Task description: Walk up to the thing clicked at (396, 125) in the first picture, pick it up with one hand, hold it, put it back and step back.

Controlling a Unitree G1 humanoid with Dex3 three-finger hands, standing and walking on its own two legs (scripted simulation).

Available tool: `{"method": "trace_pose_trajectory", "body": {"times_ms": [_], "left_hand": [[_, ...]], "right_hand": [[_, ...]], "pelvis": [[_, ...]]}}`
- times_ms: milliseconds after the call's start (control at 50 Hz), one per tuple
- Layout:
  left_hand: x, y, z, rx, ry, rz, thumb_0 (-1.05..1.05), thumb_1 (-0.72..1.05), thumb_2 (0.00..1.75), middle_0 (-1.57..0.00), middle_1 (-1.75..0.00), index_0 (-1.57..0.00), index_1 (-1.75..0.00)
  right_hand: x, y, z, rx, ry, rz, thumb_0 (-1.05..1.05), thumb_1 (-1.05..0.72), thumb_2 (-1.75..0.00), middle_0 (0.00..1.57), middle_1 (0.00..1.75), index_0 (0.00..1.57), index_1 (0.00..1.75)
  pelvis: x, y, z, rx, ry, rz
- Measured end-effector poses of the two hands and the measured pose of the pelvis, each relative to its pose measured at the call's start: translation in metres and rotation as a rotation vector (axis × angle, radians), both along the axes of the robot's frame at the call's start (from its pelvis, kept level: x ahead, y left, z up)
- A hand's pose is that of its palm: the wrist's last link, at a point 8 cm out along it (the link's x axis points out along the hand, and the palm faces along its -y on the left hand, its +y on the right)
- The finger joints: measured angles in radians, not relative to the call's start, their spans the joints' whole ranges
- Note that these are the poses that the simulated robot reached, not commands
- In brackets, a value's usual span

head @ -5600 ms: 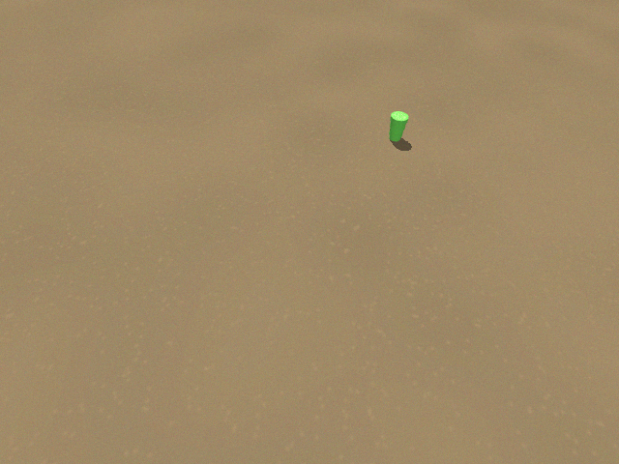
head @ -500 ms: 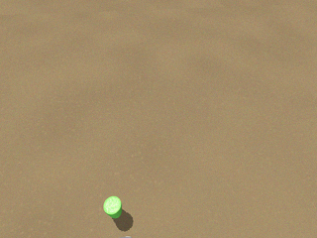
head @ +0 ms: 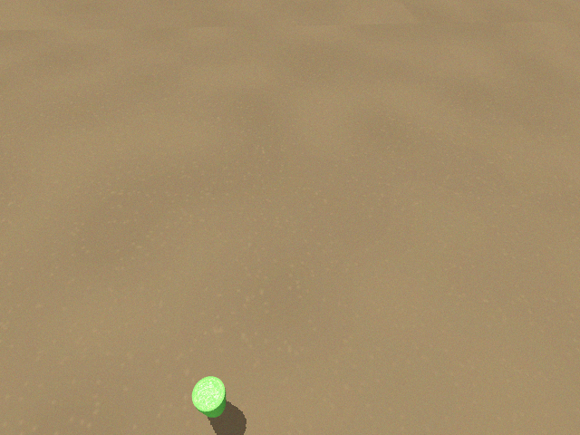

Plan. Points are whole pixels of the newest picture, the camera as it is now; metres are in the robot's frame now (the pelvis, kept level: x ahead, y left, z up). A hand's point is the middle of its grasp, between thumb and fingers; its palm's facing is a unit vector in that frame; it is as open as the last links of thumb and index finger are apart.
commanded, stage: walk up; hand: left
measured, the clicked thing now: (211, 400) +0.34 +0.23 -0.69
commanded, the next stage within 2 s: stand in 1.42 s
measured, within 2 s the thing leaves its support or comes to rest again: neither
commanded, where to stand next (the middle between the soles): +0.03 -0.01 m, yaw -1 degrees
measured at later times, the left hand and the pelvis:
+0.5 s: hand out of the picture +0.09 +0.27 -0.14, palm faces -0.02 -0.93 -0.36, open 7.4 cm; pelvis +0.01 +0.01 +0.01, yaw +0 degrees
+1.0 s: hand out of the picture +0.09 +0.26 -0.14, palm faces +0.00 -0.94 -0.34, open 7.4 cm; pelvis +0.02 +0.01 +0.02, yaw +0 degrees
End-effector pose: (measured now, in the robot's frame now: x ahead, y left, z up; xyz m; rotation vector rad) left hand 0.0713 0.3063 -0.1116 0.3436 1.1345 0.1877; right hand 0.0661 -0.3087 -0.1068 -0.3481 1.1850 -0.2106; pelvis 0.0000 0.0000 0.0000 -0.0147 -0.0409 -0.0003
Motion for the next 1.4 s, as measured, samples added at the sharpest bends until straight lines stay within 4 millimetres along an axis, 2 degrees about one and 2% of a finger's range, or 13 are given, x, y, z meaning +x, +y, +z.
{"method": "trace_pose_trajectory", "body": {"times_ms": [100, 220, 300, 400, 480, 580, 800, 1020, 1200, 1400], "left_hand": [[0.017, 0.01, -0.003, -0.003, -0.007, -0.001, 0.0, 0.9, 0.9, -0.21, -0.3, -0.2, -0.3], [0.03, 0.014, 0.003, 0.018, -0.011, -0.01, 0.01, 0.9, 0.9, -0.21, -0.3, -0.2, -0.3], [0.024, 0.011, 0.005, 0.034, -0.001, -0.008, 0.0, 0.9, 0.9, -0.21, -0.3, -0.2, -0.3], [0.014, 0.011, 0.006, 0.024, 0.051, 0.004, 0.0, 0.9, 0.9, -0.21, -0.3, -0.2, -0.3], [0.015, 0.01, 0.006, 0.004, 0.051, 0.027, 0.01, 0.9, 0.9, -0.21, -0.3, -0.2, -0.3], [0.018, 0.005, 0.006, -0.017, 0.046, 0.036, 0.01, 0.9, 0.9, -0.21, -0.3, -0.2, -0.3], [0.019, -0.002, 0.01, -0.031, 0.05, 0.044, 0.0, 0.9, 0.9, -0.21, -0.3, -0.2, -0.3], [0.014, -0.002, 0.011, -0.023, 0.083, 0.058, 0.0, 0.9, 0.9, -0.21, -0.3, -0.2, -0.3], [0.022, -0.003, 0.012, -0.023, 0.084, 0.06, 0.01, 0.9, 0.9, -0.21, -0.3, -0.2, -0.3], [0.036, -0.005, 0.013, -0.024, 0.06, 0.049, 0.0, 0.9, 0.9, -0.21, -0.3, -0.2, -0.3]], "right_hand": [[0.016, 0.006, 0.004, -0.015, -0.046, 0.004, 0.0, -0.91, -0.89, 0.2, 0.3, 0.2, 0.3], [0.012, 0.006, 0.004, -0.009, -0.018, 0.006, 0.0, -0.91, -0.89, 0.2, 0.3, 0.2, 0.3], [0.012, 0.001, -0.004, -0.005, 0.016, -0.016, 0.0, -0.91, -0.89, 0.2, 0.3, 0.2, 0.3], [0.014, 0.01, -0.008, 0.012, 0.018, -0.01, 0.0, -0.91, -0.89, 0.2, 0.3, 0.2, 0.3], [0.014, 0.02, -0.006, 0.032, 0.037, 0.005, 0.0, -0.91, -0.89, 0.2, 0.3, 0.2, 0.3], [0.023, 0.026, 0.001, 0.042, 0.027, 0.016, 0.0, -0.91, -0.89, 0.2, 0.3, 0.2, 0.3], [0.041, 0.019, 0.01, 0.028, -0.016, 0.016, 0.0, -0.91, -0.89, 0.2, 0.3, 0.2, 0.3], [0.033, 0.016, 0.008, 0.028, 0.026, 0.002, 0.0, -0.91, -0.89, 0.2, 0.3, 0.2, 0.3], [0.026, 0.017, 0.005, 0.033, 0.054, -0.011, 0.0, -0.91, -0.89, 0.2, 0.3, 0.2, 0.3], [0.032, 0.018, 0.006, 0.034, 0.039, -0.014, 0.0, -0.91, -0.89, 0.2, 0.3, 0.2, 0.3]], "pelvis": [[0.006, 0.011, -0.002, 0.013, -0.006, -0.008], [0.008, 0.006, 0.001, 0.002, -0.009, -0.013], [0.008, 0.003, 0.0, -0.006, -0.017, -0.006], [0.011, 0.011, 0.002, 0.012, -0.018, 0.002], [0.012, 0.011, 0.007, 0.014, -0.015, -0.001], [0.013, 0.009, 0.012, 0.013, -0.016, 0.0], [0.014, 0.008, 0.017, 0.013, -0.013, 0.003], [0.019, 0.005, 0.019, 0.01, -0.004, 0.004], [0.025, 0.005, 0.02, 0.013, -0.001, 0.005], [0.028, 0.005, 0.02, 0.012, 0.0, 0.005]]}}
